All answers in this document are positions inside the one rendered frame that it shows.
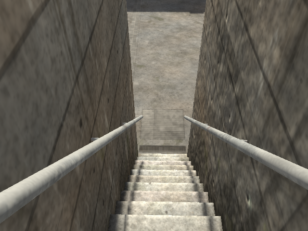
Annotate stairs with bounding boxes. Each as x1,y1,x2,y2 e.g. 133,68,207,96
108,153,223,231

